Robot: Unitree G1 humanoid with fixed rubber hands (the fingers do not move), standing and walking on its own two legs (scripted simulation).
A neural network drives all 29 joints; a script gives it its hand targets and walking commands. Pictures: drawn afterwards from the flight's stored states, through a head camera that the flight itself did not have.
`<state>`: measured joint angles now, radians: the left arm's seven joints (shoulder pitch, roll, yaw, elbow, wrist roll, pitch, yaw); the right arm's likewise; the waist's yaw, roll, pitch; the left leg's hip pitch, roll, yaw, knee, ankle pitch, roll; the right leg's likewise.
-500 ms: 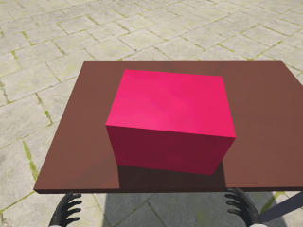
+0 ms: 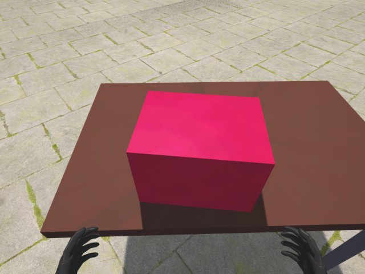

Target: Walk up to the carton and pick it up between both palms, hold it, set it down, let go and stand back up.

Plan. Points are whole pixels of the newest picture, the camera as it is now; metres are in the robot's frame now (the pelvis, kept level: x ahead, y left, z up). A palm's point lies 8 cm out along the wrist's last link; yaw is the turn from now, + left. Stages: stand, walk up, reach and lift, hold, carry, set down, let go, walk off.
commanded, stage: reach and lift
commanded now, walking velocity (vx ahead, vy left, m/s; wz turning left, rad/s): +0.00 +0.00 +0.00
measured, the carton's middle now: (198, 150) +0.44 +0.00 +0.01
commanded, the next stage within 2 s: none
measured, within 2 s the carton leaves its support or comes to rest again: neither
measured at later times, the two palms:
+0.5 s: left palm (75, 232) +0.21 +0.26 +0.00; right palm (312, 239) +0.21 -0.23 +0.01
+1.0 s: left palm (83, 185) +0.29 +0.26 +0.06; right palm (323, 204) +0.27 -0.26 +0.05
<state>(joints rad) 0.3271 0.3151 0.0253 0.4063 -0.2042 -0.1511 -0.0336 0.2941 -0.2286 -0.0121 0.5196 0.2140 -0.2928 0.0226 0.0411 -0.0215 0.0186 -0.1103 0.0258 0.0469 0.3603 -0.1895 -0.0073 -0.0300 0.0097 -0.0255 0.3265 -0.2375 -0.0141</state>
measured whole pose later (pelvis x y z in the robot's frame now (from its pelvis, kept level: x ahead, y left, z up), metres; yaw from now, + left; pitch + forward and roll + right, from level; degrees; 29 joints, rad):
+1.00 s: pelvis +0.00 +0.00 +0.00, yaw -1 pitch +0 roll +0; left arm -0.07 0.38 0.07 0.28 -0.32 0.11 -0.05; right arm 0.00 -0.41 -0.02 0.27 0.43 0.05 -0.02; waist 0.01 0.00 -0.01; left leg -0.16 0.02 0.04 0.34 -0.18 0.00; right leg -0.08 0.02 0.01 0.30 -0.22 -0.01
